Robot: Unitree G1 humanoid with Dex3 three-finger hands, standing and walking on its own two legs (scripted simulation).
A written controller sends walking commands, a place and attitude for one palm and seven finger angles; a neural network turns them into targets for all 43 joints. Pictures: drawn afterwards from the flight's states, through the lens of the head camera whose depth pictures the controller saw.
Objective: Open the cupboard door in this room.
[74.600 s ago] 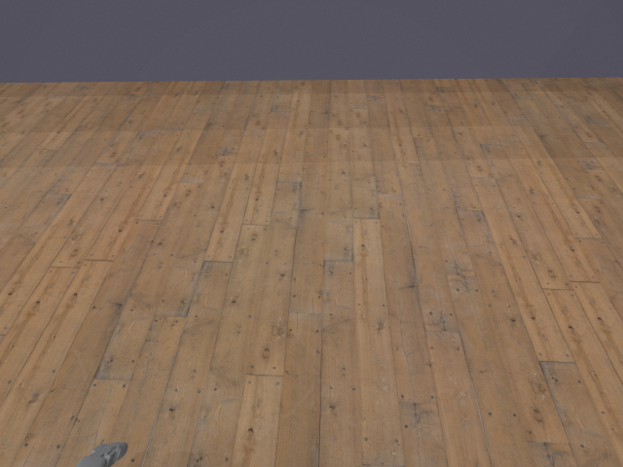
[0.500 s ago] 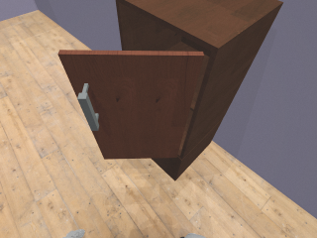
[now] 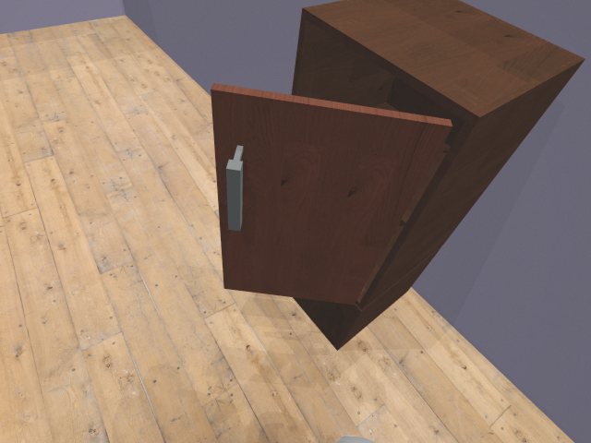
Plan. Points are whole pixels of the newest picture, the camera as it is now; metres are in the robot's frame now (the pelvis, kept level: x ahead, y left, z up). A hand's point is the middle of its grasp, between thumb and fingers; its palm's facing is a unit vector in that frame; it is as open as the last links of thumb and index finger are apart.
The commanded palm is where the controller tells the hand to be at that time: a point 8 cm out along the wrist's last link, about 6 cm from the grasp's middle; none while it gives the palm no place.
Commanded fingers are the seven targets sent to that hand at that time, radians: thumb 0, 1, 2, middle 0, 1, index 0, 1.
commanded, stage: come to a stop and stand still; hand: left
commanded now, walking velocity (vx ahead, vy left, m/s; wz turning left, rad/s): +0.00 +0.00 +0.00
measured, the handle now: (237, 189) +0.50 +0.15 +0.01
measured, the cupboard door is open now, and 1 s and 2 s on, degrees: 47 47 47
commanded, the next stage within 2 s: look again from close up in 1.34 s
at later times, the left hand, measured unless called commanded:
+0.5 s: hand out of the picture -0.07 +0.19 -0.17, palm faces +0.03 -0.98 -0.18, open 7.4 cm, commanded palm none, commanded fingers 0.00 0.90 0.90 -0.20 -0.30 -0.20 -0.30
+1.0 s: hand out of the picture -0.21 +0.19 -0.17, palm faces +0.08 -0.98 -0.16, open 7.4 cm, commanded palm none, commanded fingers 0.00 0.90 0.90 -0.20 -0.30 -0.20 -0.30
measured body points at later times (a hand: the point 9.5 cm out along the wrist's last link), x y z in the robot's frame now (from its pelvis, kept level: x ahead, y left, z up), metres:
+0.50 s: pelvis -0.06 +0.03 +0.01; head -0.07 +0.04 +0.46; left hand -0.07 +0.25 -0.16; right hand -0.09 -0.20 -0.15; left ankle +0.01 +0.06 -0.73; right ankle -0.11 -0.10 -0.73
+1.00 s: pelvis -0.12 +0.05 +0.00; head -0.12 +0.06 +0.45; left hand -0.22 +0.24 -0.16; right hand -0.14 -0.17 -0.16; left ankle -0.02 +0.07 -0.72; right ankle -0.18 -0.06 -0.74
